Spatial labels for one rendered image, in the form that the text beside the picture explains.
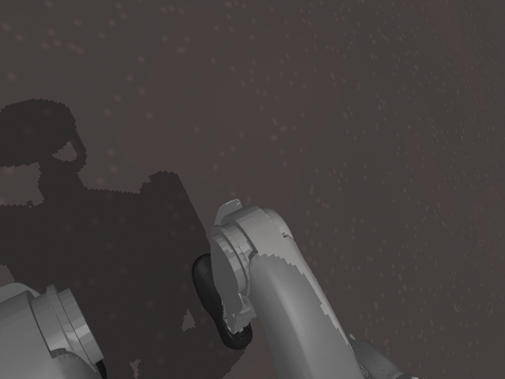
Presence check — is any right robot foot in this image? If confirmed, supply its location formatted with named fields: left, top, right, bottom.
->
left=192, top=253, right=253, bottom=350

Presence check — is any right robot hand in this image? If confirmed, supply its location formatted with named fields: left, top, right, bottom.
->
left=343, top=330, right=404, bottom=379

